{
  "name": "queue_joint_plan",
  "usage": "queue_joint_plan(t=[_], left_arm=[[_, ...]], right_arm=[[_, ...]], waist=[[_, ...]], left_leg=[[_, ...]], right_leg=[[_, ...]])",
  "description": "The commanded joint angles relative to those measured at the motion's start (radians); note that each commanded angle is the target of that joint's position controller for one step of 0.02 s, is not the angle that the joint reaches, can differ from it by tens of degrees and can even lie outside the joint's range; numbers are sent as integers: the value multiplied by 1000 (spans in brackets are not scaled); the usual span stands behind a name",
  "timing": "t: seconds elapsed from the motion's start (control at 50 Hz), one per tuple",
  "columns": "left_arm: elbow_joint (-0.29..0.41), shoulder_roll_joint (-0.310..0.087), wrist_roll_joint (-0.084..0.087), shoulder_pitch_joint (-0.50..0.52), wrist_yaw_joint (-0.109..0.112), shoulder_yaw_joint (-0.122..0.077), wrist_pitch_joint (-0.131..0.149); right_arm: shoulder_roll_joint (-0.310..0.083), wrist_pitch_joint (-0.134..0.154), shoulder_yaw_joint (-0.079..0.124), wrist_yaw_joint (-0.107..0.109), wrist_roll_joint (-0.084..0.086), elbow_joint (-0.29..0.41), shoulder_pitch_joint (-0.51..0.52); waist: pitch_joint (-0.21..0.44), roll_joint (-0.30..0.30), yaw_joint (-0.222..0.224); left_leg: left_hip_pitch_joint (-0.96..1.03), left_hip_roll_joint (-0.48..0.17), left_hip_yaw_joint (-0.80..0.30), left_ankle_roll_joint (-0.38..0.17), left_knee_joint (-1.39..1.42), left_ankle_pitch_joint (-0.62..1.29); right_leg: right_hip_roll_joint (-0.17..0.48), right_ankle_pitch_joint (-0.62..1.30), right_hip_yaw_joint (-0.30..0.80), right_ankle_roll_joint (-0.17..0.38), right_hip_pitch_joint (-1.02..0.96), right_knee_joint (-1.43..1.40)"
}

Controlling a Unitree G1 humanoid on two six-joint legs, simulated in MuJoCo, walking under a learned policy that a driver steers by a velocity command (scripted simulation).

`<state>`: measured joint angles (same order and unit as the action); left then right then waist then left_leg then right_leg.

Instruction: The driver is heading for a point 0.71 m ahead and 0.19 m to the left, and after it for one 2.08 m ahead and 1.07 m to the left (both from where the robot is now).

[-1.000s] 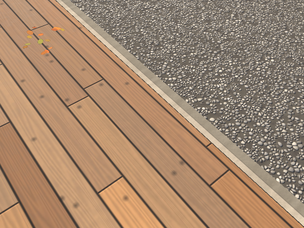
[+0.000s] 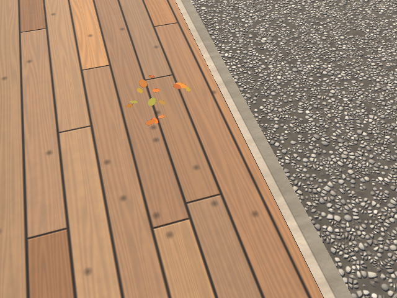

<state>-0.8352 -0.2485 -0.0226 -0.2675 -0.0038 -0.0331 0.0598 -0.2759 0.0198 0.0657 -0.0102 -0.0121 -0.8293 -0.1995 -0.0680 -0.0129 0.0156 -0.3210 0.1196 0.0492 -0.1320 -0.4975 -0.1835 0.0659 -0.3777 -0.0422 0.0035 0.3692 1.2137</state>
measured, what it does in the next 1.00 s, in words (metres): walks ahead, turning left: right foot, then left foot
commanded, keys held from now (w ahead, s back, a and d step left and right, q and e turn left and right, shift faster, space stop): w+q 0.94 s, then q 0.06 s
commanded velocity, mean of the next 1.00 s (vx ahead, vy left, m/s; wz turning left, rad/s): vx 0.50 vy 0.00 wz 0.59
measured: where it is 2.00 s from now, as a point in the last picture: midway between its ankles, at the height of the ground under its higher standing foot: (155, 244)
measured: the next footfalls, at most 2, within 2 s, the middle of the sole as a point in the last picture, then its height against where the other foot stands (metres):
right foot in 0.42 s outside the picture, level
left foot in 0.94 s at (139, 257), level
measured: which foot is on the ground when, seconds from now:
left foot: down 0.00-0.44, up 0.46-0.92, down 0.94-1.00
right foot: up 0.00-0.40, down 0.42-0.96, up 0.98-1.00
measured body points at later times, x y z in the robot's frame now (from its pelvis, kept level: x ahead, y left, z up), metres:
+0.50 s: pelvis +0.29 -0.02 -0.01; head +0.32 -0.02 +0.44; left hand +0.42 +0.27 -0.09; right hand +0.37 -0.31 -0.14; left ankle +0.10 +0.03 -0.66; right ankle +0.40 -0.10 -0.73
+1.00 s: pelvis +0.51 +0.11 -0.01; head +0.54 +0.15 +0.43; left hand +0.36 +0.33 -0.15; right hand +0.83 +0.03 -0.10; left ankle +0.55 +0.21 -0.73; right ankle +0.43 -0.09 -0.66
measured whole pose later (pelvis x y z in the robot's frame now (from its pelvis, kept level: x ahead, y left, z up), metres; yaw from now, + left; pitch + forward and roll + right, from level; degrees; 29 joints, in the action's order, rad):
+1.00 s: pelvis +0.51 +0.11 -0.01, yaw +35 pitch +1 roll -1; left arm -0.85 -0.27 -0.02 -0.38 0.00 -0.04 0.03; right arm -0.27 0.02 0.04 -0.05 -0.04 -0.69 -0.05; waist -0.07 -0.01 0.05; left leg -0.47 0.06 0.07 -0.13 -0.63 -0.17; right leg 0.11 -0.47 -0.17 -0.04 0.16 0.99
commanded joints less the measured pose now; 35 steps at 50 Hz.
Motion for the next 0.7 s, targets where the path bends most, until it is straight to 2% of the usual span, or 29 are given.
queue_joint_plan(t=[0.02, 0.06, 0.12, 0.22, 0.3, 0.34, 0.36, 0.38, 0.4, 0.42, 0.44, 0.46, 0.48, 0.5, 0.52, 0.54, 0.56, 0.62, 0.7], left_arm=[[71, -111, -25, -38, -5, -24, -13], [82, -96, -27, -24, -12, -22, -35], [128, -96, -24, 100, -13, -22, -44], [184, -100, -18, 261, -17, -18, -38], [233, -100, -10, 366, -24, -7, -22], [243, -115, -6, 348, -22, -7, -14], [230, -127, -4, 294, -18, -11, -10], [203, -149, -2, 201, -9, -20, -5], [162, -174, -2, 64, 4, -32, 4], [140, -217, -15, -86, 20, -46, 16], [147, -305, -40, -171, 34, -66, 14], [151, -303, -25, -103, 26, -70, -2], [169, -200, -15, -19, 22, -51, -9], [170, -129, -9, 25, 16, -34, -8], [162, -106, -13, 41, 14, -26, -5], [144, -106, -10, 26, 16, -24, 2], [129, -110, -6, 14, 12, -26, 11], [98, -121, 7, -28, 0, -34, 38], [67, -118, 4, -65, -2, -36, 37]], right_arm=[[-104, 23, 25, 12, 17, 28, -70], [-129, 37, 31, 6, 17, 19, -97], [-147, 38, 36, 4, 12, 8, -160], [-148, 37, 36, 9, 11, -11, -261], [-154, 34, 36, 21, -1, -19, -309], [-171, 33, 40, 30, -5, -12, -289], [-181, 34, 42, 33, -5, -4, -255], [-193, 37, 44, 31, -6, 6, -215], [-200, 42, 45, 22, -1, 11, -191], [-164, 51, 35, 10, 9, 24, -183], [-56, 55, 11, 9, 37, 62, -243], [-105, 48, 13, 12, 13, 68, -306], [-136, 32, 19, 16, -9, 38, -272], [-129, 25, 16, 5, -16, 38, -206], [-110, 19, 14, -4, -16, 42, -180], [-101, 8, 13, -14, -24, 50, -167], [-92, -4, 10, -22, -26, 48, -167], [-74, -19, 3, -40, -25, 85, -94], [-55, -16, -9, -56, -22, 137, 46]], waist=[[80, 11, 14], [76, 17, 19], [31, 36, -20], [23, 60, -85], [11, 75, -118], [12, 89, -96], [21, 97, -64], [55, 99, -19], [127, 66, 47], [239, 14, 114], [374, -183, 101], [399, -286, 27], [235, -122, -2], [125, -14, 1], [80, -18, -13], [55, -62, -21], [48, -78, -28], [47, -83, -29], [20, -77, -9]], left_leg=[[206, -271, -349, -165, 266, 336], [171, -241, -319, -165, 284, 356], [168, -221, -331, -143, 317, 287], [291, -215, -366, -110, 285, 329], [368, -229, -403, -105, 221, 441], [371, -242, -430, -80, 186, 486], [340, -240, -430, -58, 157, 531], [299, -223, -419, -32, 84, 641], [264, -178, -390, -8, -73, 698], [138, -117, -351, 13, -305, 528], [-120, 14, -230, 48, -616, -63], [-256, 20, -199, 48, -756, -353], [-298, -57, -192, 47, -809, -265], [-284, -93, -171, 54, -777, -191], [-263, -121, -159, 60, -733, -159], [-246, -141, -151, 67, -706, -150], [-231, -149, -139, 71, -701, -142], [-295, -165, -128, 78, -674, -77], [-379, -181, -96, 95, -531, 56]], right_leg=[[59, 46, 65, -25, 193, -62], [55, 79, 47, -46, 199, -120], [55, 196, 38, -64, 282, -239], [21, 334, 48, -60, 361, -415], [-26, 335, 44, -39, 344, -543], [-45, 313, 57, -18, 256, -619], [-60, 284, 58, -3, 156, -659], [-89, 239, 50, 15, 10, -682], [-101, 250, 37, 35, -174, -733], [20, 183, 145, 71, -422, -757], [309, 42, 520, 138, -675, -809], [390, 13, 833, 208, -641, -914], [359, -77, 721, 205, -491, -925], [303, -41, 556, 189, -357, -949], [254, 39, 434, 161, -282, -978], [225, 134, 346, 151, -233, -996], [208, 214, 279, 146, -207, -1009], [214, 388, 164, 159, -229, -1040], [187, 466, 17, 151, -268, -1060]])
